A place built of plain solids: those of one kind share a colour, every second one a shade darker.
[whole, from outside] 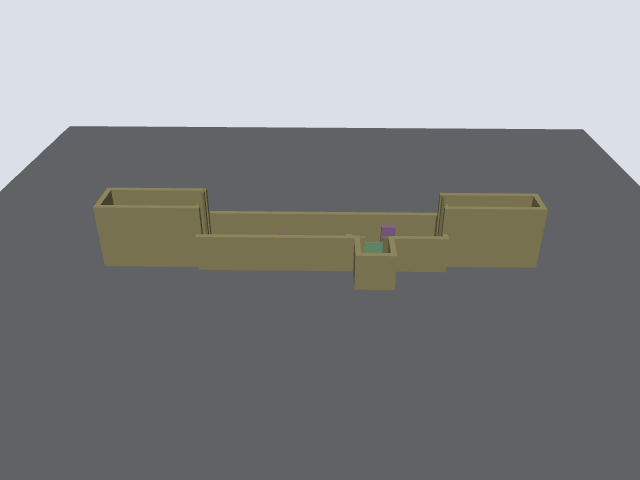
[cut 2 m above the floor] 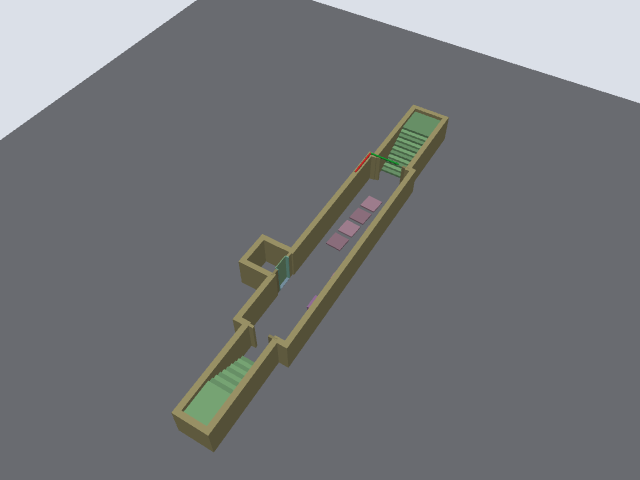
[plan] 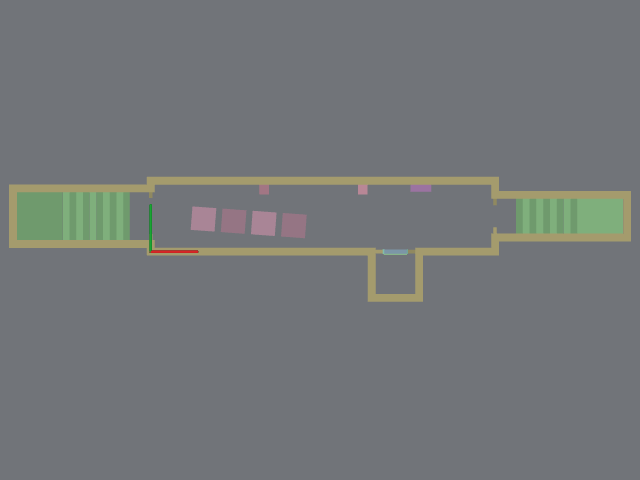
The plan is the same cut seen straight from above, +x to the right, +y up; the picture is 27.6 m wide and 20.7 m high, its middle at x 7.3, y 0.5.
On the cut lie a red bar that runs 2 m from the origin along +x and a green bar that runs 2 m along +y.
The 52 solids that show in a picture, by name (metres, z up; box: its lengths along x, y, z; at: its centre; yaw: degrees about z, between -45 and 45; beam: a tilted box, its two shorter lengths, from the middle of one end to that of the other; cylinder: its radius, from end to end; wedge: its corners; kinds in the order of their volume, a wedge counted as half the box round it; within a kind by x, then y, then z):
{
 "wall_1": {"box": [0.34, 2.74, 4.14], "at": [-5.94, 1.53, 2.02]},
 "wall_2": {"box": [6.28, 0.34, 4.14], "at": [-2.97, 0.33, 2.02]},
 "wall_3": {"box": [6.28, 0.34, 4.14], "at": [-2.97, 2.73, 2.02]},
 "wall_4": {"box": [0.16, 0.5, 4.14], "at": [0.0, 0.5, 2.02]},
 "wall_5": {"box": [0.16, 0.5, 4.14], "at": [0.0, 2.56, 2.02]},
 "wall_6": {"box": [0.34, 0.67, 2.39], "at": [0.0, 2.89, 1.14]},
 "wall_7": {"box": [9.87, 0.34, 2.39], "at": [4.77, 0.0, 1.14]},
 "wall_8": {"box": [15.19, 0.34, 2.39], "at": [7.42, 3.06, 1.14]},
 "wall_9": {"box": [0.34, 2.33, 2.39], "at": [9.53, -1.0, 1.14]},
 "wall_10": {"box": [0.6, 0.16, 2.39], "at": [9.75, 0.0, 1.14]},
 "wall_11": {"box": [2.38, 0.34, 2.39], "at": [10.55, -1.99, 1.14]},
 "wall_12": {"box": [0.6, 0.16, 2.39], "at": [11.35, 0.0, 1.14]},
 "wall_13": {"box": [0.34, 2.33, 2.39], "at": [11.57, -1.0, 1.14]},
 "wall_14": {"box": [3.62, 0.34, 2.39], "at": [13.21, 0.0, 1.14]},
 "wall_15": {"box": [0.34, 0.95, 2.39], "at": [14.85, 0.3, 1.14]},
 "wall_16": {"box": [0.16, 0.53, 4.1], "at": [14.85, 0.79, 2.0]},
 "wall_17": {"box": [0.16, 0.53, 4.1], "at": [14.85, 2.26, 2.0]},
 "wall_18": {"box": [0.34, 0.95, 2.39], "at": [14.85, 2.75, 1.14]},
 "wall_19": {"box": [6.04, 0.34, 4.1], "at": [17.7, 0.61, 2.0]},
 "wall_20": {"box": [6.04, 0.34, 4.1], "at": [17.7, 2.45, 2.0]},
 "wall_21": {"box": [0.34, 2.18, 4.1], "at": [20.54, 1.53, 2.0]},
 "piece_1": {"box": [1.98, 2.06, 1.81], "at": [-4.78, 1.53, 0.85]},
 "piece_2": {"box": [0.29, 2.06, 1.65], "at": [-3.65, 1.53, 0.78]},
 "piece_3": {"box": [0.29, 2.06, 1.49], "at": [-3.36, 1.53, 0.69]},
 "piece_4": {"box": [0.29, 2.06, 1.33], "at": [-3.07, 1.53, 0.61]},
 "piece_5": {"box": [0.29, 2.06, 1.17], "at": [-2.78, 1.53, 0.54]},
 "piece_6": {"box": [0.29, 2.06, 1.01], "at": [-2.49, 1.53, 0.46]},
 "piece_7": {"box": [0.29, 2.06, 0.85], "at": [-2.2, 1.53, 0.38]},
 "piece_8": {"box": [0.29, 2.06, 0.69], "at": [-1.91, 1.53, 0.29]},
 "piece_9": {"box": [0.29, 2.06, 0.53], "at": [-1.62, 1.53, 0.21]},
 "piece_10": {"box": [0.29, 2.06, 0.37], "at": [-1.33, 1.53, 0.14]},
 "piece_11": {"box": [0.29, 2.06, 0.21], "at": [-1.04, 1.53, 0.06]},
 "piece_12": {"box": [0.29, 1.5, 0.22], "at": [15.9, 1.53, 0.06]},
 "piece_13": {"box": [0.29, 1.5, 0.39], "at": [16.19, 1.53, 0.15]},
 "piece_14": {"box": [0.29, 1.5, 0.56], "at": [16.48, 1.53, 0.23]},
 "piece_15": {"box": [0.29, 1.5, 0.73], "at": [16.78, 1.53, 0.32]},
 "piece_16": {"box": [0.29, 1.5, 0.91], "at": [17.07, 1.53, 0.4]},
 "piece_17": {"box": [0.29, 1.5, 1.08], "at": [17.37, 1.53, 0.49]},
 "piece_18": {"box": [0.29, 1.5, 1.25], "at": [17.66, 1.53, 0.57]},
 "piece_19": {"box": [0.29, 1.5, 1.42], "at": [17.95, 1.53, 0.66]},
 "piece_20": {"box": [0.29, 1.5, 1.59], "at": [18.25, 1.53, 0.74]},
 "piece_21": {"box": [1.98, 1.5, 1.76], "at": [19.38, 1.53, 0.83]},
 "duckboard_1": {"box": [1.04, 1.02, 0.14], "at": [2.28, 1.41, 0.02], "yaw": -4.2},
 "duckboard_2": {"box": [1.04, 1.02, 0.14], "at": [3.58, 1.31, 0.02], "yaw": -4.2},
 "duckboard_3": {"box": [1.04, 1.02, 0.14], "at": [4.87, 1.22, 0.02], "yaw": -4.2},
 "duckboard_4": {"box": [1.04, 1.02, 0.14], "at": [6.17, 1.12, 0.02], "yaw": -4.2},
 "passage_cabinet_body_1": {"box": [0.9, 0.3, 1.47], "at": [11.65, 2.73, 0.82]},
 "leaf_door_1": {"box": [1.0, 0.05, 2.07], "at": [10.55, -0.12, 0.98]},
 "bin_passage_lid_1": {"box": [0.42, 0.42, 0.17], "at": [4.89, 2.67, 0.83]},
 "bin_passage_lid_2": {"box": [0.42, 0.42, 0.17], "at": [9.14, 2.67, 0.83]},
 "jamb_door_1": {"box": [0.06, 0.2, 2.1], "at": [10.04, 0.0, 1.0]},
 "threshold_door_1": {"box": [0.97, 0.19, 0.08], "at": [10.55, 0.0, -0.01]}
}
